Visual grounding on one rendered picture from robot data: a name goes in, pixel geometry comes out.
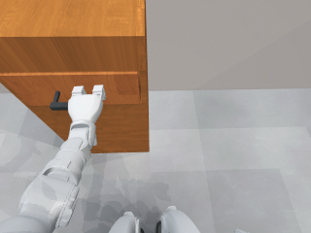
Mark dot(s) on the left robot hand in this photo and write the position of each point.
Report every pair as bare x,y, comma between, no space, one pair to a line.
82,106

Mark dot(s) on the right robot shin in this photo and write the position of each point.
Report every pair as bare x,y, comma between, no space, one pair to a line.
171,208

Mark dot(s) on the left robot forearm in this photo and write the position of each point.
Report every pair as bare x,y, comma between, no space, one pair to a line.
70,161

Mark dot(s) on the cabinet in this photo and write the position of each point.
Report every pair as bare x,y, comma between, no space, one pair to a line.
81,36

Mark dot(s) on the robot left upper arm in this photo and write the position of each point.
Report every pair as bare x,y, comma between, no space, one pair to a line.
49,204

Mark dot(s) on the drawer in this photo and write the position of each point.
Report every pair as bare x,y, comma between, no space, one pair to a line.
38,88

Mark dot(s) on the handle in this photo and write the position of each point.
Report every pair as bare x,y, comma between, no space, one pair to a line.
58,106

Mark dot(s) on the robot right thigh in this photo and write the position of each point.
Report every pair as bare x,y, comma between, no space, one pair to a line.
177,222

